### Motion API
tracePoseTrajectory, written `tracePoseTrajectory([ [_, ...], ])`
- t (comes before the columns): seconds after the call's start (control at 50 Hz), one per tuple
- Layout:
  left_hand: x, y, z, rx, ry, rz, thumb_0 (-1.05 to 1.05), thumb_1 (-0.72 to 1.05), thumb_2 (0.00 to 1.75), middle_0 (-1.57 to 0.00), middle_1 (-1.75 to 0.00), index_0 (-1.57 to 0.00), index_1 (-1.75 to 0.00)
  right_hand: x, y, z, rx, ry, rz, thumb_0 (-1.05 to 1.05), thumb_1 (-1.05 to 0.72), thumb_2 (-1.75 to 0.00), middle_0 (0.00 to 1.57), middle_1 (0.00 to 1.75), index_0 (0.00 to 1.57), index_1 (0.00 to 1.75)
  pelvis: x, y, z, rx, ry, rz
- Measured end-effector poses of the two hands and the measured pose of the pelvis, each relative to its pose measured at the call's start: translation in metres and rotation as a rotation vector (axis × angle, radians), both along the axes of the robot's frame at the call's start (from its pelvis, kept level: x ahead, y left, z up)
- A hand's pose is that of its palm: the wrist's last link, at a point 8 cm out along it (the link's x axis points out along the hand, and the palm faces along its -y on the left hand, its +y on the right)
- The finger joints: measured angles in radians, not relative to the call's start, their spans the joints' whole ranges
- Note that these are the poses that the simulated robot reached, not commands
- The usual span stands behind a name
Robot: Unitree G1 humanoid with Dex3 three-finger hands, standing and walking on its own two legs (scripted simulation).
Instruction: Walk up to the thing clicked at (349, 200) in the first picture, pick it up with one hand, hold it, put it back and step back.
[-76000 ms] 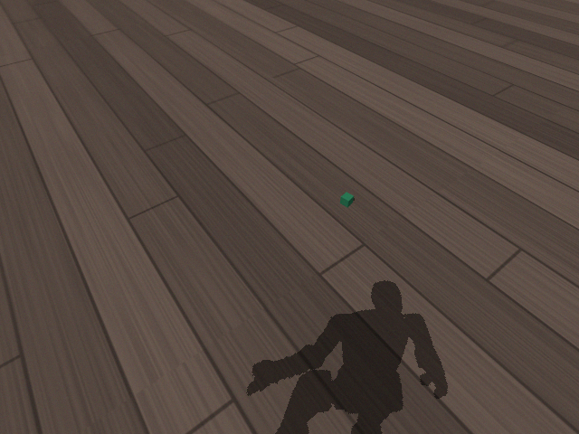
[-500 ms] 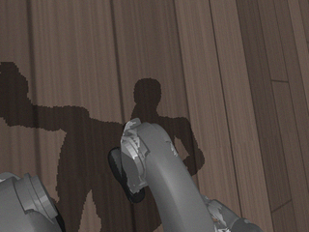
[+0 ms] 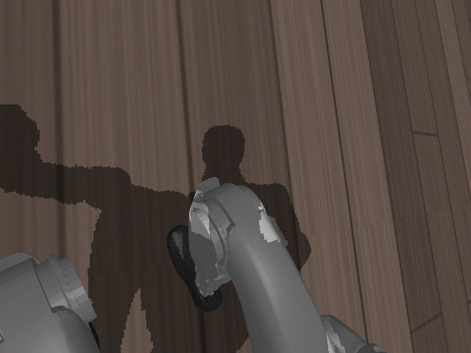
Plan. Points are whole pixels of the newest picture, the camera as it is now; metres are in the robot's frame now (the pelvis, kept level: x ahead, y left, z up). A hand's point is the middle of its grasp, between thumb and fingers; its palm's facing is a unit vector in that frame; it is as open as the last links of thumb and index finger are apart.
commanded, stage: close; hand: left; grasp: from above
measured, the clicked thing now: out of the picture +0.49 +0.25 -0.29
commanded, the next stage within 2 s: settle in 1.28 s
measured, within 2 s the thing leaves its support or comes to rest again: leaves its support in 1.64 s
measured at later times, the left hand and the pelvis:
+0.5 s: hand out of the picture +0.49 +0.25 -0.27, palm faces -0.48 -0.09 -0.87, open 10.2 cm; pelvis +0.00 +0.00 +0.00, yaw +0 degrees
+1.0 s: hand out of the picture +0.47 +0.24 -0.27, palm faces -0.42 -0.02 -0.91, open 7.5 cm; pelvis +0.00 +0.00 +0.01, yaw +0 degrees
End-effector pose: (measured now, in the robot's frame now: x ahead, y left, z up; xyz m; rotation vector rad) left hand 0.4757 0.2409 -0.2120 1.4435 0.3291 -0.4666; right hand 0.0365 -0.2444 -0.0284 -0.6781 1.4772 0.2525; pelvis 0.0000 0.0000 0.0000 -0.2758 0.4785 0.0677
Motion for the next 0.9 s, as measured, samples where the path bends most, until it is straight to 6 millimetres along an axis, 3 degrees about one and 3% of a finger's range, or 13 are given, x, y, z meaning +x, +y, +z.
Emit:
tracePoseTrajectory([
  [0.18, -0.005, -0.014, 0.006, 0.067, -0.125, -0.024, 0.0, 0.09, 0.75, -0.44, -0.81, -0.48, -0.78, 0.009, -0.001, 0.002, 0.016, -0.041, 0.037, 0.0, -0.9, -0.9, 0.2, 0.3, 0.2, 0.3, -0.004, 0.001, 0.004, 0.004, 0.013, -0.007],
  [0.4, 0.018, 0.006, -0.006, 0.084, -0.033, 0.217, -0.01, 0.04, 0.66, -0.46, -0.72, -0.49, -0.69, -0.011, -0.006, 0.004, 0.021, 0.017, -0.052, 0.0, -0.91, -0.9, 0.2, 0.3, 0.2, 0.3, 0.001, 0.0, 0.0, 0.015, 0.043, -0.007],
  [0.52, 0.019, 0.013, 0.0, 0.073, 0.007, 0.165, -0.01, 0.07, 0.62, -0.5, -0.73, -0.53, -0.68, -0.019, -0.004, 0.001, 0.028, 0.057, -0.067, 0.0, -0.91, -0.9, 0.2, 0.3, 0.2, 0.3, 0.004, -0.002, 0.001, 0.015, 0.035, -0.002],
  [0.66, 0.004, 0.019, 0.002, 0.045, 0.031, 0.118, 0.0, 0.2, 0.64, -0.55, -0.72, -0.59, -0.68, -0.013, -0.005, 0.0, 0.004, 0.027, -0.039, 0.0, -0.91, -0.9, 0.2, 0.3, 0.2, 0.3, -0.001, -0.002, 0.0, 0.008, 0.008, 0.0],
  [0.9, -0.007, 0.001, 0.004, 0.039, -0.067, -0.019, -0.01, 0.36, 0.55, -0.63, -0.65, -0.71, -0.62, 0.0, -0.001, 0.008, -0.028, -0.019, 0.03, 0.0, -0.9, -0.9, 0.2, 0.3, 0.2, 0.3, -0.005, 0.002, 0.003, -0.005, 0.004, -0.003],
])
